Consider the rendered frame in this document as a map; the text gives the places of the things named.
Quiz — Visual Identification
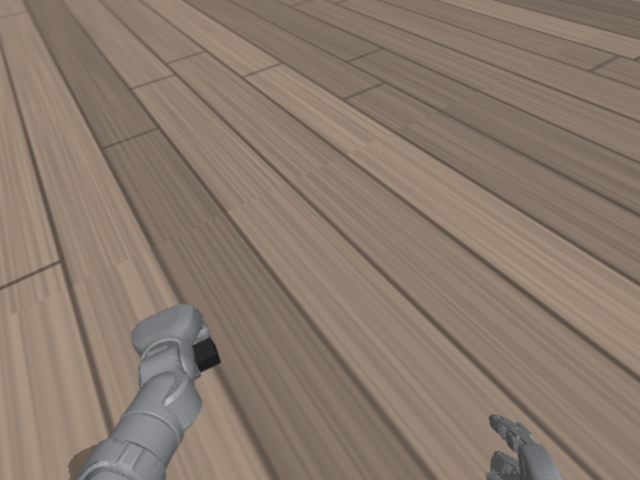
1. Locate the left robot arm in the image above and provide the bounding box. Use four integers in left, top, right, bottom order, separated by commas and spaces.
72, 336, 202, 480

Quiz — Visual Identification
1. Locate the left robot hand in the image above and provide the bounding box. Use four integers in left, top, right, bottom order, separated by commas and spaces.
131, 303, 211, 379

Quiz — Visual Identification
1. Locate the right robot hand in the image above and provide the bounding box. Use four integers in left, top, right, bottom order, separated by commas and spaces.
486, 414, 563, 480

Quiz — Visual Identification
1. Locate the small box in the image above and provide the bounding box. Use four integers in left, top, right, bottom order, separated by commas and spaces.
192, 337, 221, 373

